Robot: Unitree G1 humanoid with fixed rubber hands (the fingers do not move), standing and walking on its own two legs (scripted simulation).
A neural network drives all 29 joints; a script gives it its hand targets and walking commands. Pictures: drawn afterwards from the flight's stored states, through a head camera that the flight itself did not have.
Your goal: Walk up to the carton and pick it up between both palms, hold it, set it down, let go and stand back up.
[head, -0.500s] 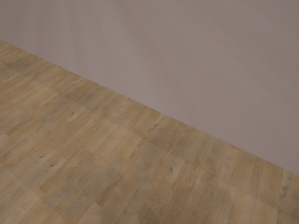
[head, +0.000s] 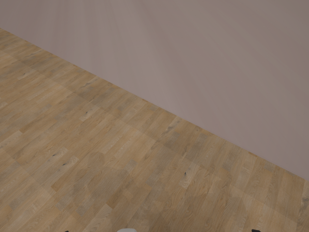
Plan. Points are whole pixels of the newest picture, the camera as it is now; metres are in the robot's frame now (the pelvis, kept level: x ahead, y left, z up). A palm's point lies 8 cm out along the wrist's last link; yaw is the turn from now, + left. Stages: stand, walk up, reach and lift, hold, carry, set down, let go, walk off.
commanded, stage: walk up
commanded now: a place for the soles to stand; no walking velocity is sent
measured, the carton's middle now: out of the picture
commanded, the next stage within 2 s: none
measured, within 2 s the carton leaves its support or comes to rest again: neither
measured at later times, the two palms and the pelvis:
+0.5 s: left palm out of the picture +0.05 +0.44 -0.09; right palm (214, 217) +0.18 -0.15 -0.12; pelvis +0.02 +0.11 -0.01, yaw +12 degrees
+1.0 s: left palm out of the picture +0.02 +0.54 -0.10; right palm (168, 192) +0.25 -0.03 -0.11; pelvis +0.04 +0.20 -0.02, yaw +22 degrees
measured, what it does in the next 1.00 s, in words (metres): steps to the left, turning left: left foot, then right foot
